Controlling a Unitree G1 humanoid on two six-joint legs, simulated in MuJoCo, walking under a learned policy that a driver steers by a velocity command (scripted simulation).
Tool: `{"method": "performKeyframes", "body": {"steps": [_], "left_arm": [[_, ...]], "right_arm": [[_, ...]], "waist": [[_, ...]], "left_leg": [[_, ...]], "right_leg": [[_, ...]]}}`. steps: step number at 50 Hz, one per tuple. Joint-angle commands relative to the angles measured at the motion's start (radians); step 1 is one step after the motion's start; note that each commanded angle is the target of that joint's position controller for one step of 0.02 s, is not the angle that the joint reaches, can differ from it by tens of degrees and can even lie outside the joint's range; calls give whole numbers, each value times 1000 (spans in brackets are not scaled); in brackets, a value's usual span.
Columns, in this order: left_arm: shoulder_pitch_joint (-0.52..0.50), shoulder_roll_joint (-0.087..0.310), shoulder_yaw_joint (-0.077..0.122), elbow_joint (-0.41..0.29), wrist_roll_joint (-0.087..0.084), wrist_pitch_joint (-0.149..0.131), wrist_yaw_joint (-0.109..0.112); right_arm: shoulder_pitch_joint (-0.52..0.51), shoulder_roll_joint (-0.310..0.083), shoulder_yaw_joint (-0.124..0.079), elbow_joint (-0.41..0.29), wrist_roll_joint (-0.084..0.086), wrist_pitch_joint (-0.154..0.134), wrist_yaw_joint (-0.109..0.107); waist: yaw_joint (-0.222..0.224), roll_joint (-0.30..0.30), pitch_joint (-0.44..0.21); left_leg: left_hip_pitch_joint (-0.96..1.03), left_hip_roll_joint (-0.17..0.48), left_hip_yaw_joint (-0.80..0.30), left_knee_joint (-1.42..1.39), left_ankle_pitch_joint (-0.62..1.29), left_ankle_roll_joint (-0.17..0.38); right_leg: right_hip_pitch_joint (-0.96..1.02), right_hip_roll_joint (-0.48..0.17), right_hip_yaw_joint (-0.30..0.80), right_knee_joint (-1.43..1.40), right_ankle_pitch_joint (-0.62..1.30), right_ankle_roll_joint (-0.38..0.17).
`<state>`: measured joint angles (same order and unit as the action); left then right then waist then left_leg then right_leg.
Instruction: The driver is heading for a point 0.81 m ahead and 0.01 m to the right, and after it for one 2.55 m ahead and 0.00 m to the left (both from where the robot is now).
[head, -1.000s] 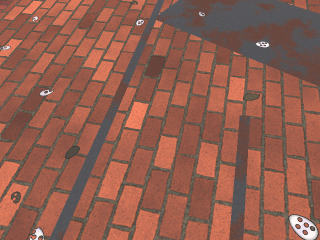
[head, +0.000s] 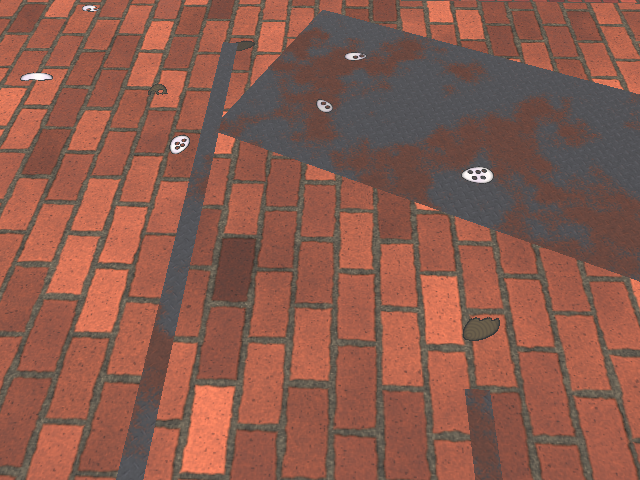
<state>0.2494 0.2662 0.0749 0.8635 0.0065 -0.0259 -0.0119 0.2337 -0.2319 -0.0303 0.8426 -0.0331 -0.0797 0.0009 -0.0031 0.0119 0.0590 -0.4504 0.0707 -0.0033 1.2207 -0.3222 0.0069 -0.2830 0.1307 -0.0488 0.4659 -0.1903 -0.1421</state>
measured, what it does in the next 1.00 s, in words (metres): walks ahead: left foot, then right foot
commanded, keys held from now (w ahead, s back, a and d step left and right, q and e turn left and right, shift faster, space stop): w+e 0.34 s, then w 0.40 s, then w+q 0.26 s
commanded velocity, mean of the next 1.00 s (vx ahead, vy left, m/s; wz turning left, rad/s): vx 0.50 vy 0.00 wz -0.26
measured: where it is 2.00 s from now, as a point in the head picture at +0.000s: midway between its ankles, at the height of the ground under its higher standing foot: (368, 261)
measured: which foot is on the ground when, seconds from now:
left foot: up 0.00-0.36, down 0.38-0.88, up 0.90-1.00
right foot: down 0.00-0.38, up 0.40-0.84, down 0.86-1.00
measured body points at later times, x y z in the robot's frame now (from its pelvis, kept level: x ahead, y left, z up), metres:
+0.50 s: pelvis +0.28 +0.04 +0.00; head +0.31 +0.04 +0.45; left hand +0.39 +0.30 -0.13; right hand +0.36 -0.25 -0.10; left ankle +0.36 +0.12 -0.73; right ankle +0.13 -0.04 -0.65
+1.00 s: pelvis +0.51 -0.08 +0.01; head +0.52 -0.10 +0.46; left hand +0.70 +0.13 -0.10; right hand +0.44 -0.33 -0.14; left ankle +0.46 +0.08 -0.65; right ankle +0.52 -0.16 -0.73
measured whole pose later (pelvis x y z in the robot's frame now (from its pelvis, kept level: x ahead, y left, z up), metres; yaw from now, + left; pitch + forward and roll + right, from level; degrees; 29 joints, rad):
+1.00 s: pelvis +0.51 -0.08 +0.01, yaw -13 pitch +1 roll +1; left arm 0.19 0.22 0.02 0.79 0.03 -0.08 0.00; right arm 0.38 -0.25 -0.05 0.92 -0.01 -0.04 0.02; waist -0.03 0.03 0.02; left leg -0.37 0.02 0.00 1.06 -0.35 0.07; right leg -0.27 0.00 -0.11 0.45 -0.20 -0.06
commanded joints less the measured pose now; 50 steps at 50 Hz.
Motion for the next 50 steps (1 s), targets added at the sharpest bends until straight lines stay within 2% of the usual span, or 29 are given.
{"method": "performKeyframes", "body": {"steps": [1,3,6,9,13,14,16,17,18,19,20,21,22,23,25,27,29,32,35,38,40,42,43,44,45,46,47,48,50], "left_arm": [[46,111,22,-43,-11,-34,5],[80,136,28,-38,-9,-40,5],[143,139,28,-32,-10,-36,5],[198,145,30,-28,-8,-33,9],[240,157,31,-32,7,-29,18],[233,164,33,-37,9,-30,22],[173,184,37,-57,12,-31,28],[142,195,39,-66,12,-35,24],[130,189,35,-64,6,-42,16],[145,124,16,-83,-4,-52,6],[265,33,-3,-105,-31,-51,6],[288,109,2,-76,4,-41,14],[225,119,4,-63,14,-35,10],[156,105,-1,-74,20,-35,2],[120,89,-5,-87,33,-22,-13],[123,76,-10,-85,37,-9,-20],[77,68,-15,-101,39,-6,-25],[-55,50,-32,-144,39,-8,-35],[-173,23,-54,-176,30,-15,-42],[-237,39,-55,-194,24,-21,-35],[-235,51,-51,-200,24,-28,-26],[-106,65,-40,-158,33,-43,-13],[40,109,-21,-108,49,-56,0],[221,199,1,-93,69,-64,15],[223,276,23,-85,52,-47,19],[157,185,6,-97,29,-40,17],[74,118,-13,-106,23,-45,13],[33,78,-23,-104,23,-52,9],[16,50,-30,-92,18,-67,16]], "right_arm": [[70,-82,-18,-53,-21,30,7],[5,-78,-16,-81,-18,42,11],[-130,-84,-14,-129,-14,44,14],[-228,-84,-7,-162,-7,39,19],[-326,-94,1,-206,2,25,24],[-326,-102,1,-214,4,20,24],[-239,-129,-7,-198,8,10,19],[-141,-153,-17,-169,10,4,11],[-1,-179,-30,-129,4,-8,0],[153,-241,-45,-118,-17,-17,-18],[171,-328,-65,-121,-36,-7,-23],[128,-271,-63,-115,-12,5,-13],[59,-174,-43,-127,-2,7,-6],[23,-123,-30,-120,-1,4,0],[29,-106,-22,-89,1,-7,0],[73,-114,-24,-57,12,-26,8],[95,-127,-28,-36,19,-37,12],[116,-126,-29,-12,21,-32,13],[154,-137,-32,13,23,-26,17],[211,-160,-38,43,23,-19,18],[219,-175,-41,56,21,-11,15],[205,-185,-43,63,24,-2,11],[212,-158,-35,63,28,-3,11],[193,-101,-18,15,28,-7,12],[287,-40,-10,2,49,-1,6],[227,-139,-35,27,24,16,-2],[181,-124,-38,20,25,18,7],[168,-100,-36,25,27,23,13],[172,-83,-39,37,7,46,26]], "waist": [[-31,-4,-60],[-18,-22,-43],[31,-52,-18],[74,-72,-24],[105,-82,-20],[98,-88,-20],[42,-100,-33],[-1,-97,-72],[-71,-45,-144],[-123,45,-283],[-54,270,-369],[-28,206,-320],[-18,75,-182],[-18,13,-107],[4,82,-64],[15,95,-78],[20,88,-68],[4,81,-28],[-26,84,-9],[-48,82,-5],[-36,77,-2],[34,46,-45],[86,-10,-137],[156,-147,-287],[107,-327,-332],[97,-141,-206],[61,-104,-104],[36,-97,-62],[2,-121,-33]], "left_leg": [[-118,36,-18,-78,31,-34],[-153,36,-1,-164,98,-53],[-221,29,3,-319,218,-69],[-240,3,-2,-445,297,-66],[-222,-39,-5,-570,288,-48],[-189,-46,-14,-602,274,-38],[-22,-69,-23,-681,215,-10],[123,-99,-12,-706,175,7],[306,-87,-9,-767,202,36],[529,105,-199,-796,21,87],[739,356,-661,-894,-56,201],[663,356,-803,-939,-158,239],[527,308,-643,-955,-163,223],[424,250,-497,-972,-56,201],[334,168,-320,-1000,151,165],[325,153,-248,-1004,326,175],[331,156,-201,-1033,361,191],[316,136,-133,-1086,321,193],[292,108,-68,-1093,347,176],[325,132,-77,-1054,402,166],[355,155,-108,-1004,452,162],[342,128,-97,-847,567,139],[269,68,-56,-656,546,118],[102,-4,0,-353,221,93],[-166,-129,34,-115,-225,74],[-221,-64,-46,-38,-170,86],[-216,-29,-62,-56,-74,88],[-181,-5,-56,-87,-18,80],[-135,13,-42,-109,31,58]], "right_leg": [[103,-265,314,-244,340,-158],[87,-241,297,-260,338,-145],[128,-222,312,-260,317,-110],[201,-220,335,-229,338,-90],[282,-244,385,-163,431,-86],[288,-253,404,-145,447,-78],[242,-256,422,-94,493,-43],[208,-237,420,-14,577,-22],[172,-182,367,158,595,1],[64,-125,301,416,376,24],[-237,36,182,685,-303,60],[-337,-29,187,792,-321,49],[-339,-75,188,801,-219,52],[-323,-101,178,754,-161,59],[-281,-133,166,678,-138,75],[-263,-125,156,650,-132,85],[-306,-135,144,605,-97,96],[-348,-180,90,453,9,117],[-274,-191,26,266,96,124],[-207,-174,-3,166,86,112],[-166,-159,-5,119,40,97],[22,-121,-12,8,31,76],[235,-156,35,-19,23,51],[462,-428,317,-63,-116,3],[559,-606,664,-204,-213,-86],[440,-557,609,-219,-280,-73],[331,-503,466,-242,-217,-48],[254,-456,353,-273,-100,-22],[181,-400,206,-301,43,11]]}}
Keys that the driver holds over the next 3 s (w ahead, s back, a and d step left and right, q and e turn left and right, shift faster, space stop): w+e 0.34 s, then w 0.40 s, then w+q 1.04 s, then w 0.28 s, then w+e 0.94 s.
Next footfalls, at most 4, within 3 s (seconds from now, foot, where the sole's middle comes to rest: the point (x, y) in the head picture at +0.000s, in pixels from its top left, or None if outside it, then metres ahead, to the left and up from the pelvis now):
0.38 left None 0.40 0.11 -0.77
0.86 right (422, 435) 0.55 -0.17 -0.77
1.40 left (347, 310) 0.86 -0.03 -0.77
1.94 right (381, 205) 1.20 -0.13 -0.77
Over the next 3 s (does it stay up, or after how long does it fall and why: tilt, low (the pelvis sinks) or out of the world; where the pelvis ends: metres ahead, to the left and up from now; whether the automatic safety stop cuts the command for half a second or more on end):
stays up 1.53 0.00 -0.02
